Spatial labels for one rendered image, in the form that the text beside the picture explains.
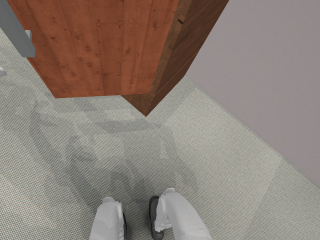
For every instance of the robot left thigh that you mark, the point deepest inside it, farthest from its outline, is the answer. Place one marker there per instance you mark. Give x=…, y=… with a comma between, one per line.
x=108, y=219

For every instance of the cupboard door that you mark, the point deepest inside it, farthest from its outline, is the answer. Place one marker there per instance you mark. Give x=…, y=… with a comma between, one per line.
x=91, y=48

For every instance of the handle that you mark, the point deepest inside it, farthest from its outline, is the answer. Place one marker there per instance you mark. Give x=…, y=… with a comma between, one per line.
x=20, y=38

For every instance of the right robot shin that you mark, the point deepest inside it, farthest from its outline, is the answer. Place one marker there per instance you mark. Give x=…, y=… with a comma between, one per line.
x=159, y=223

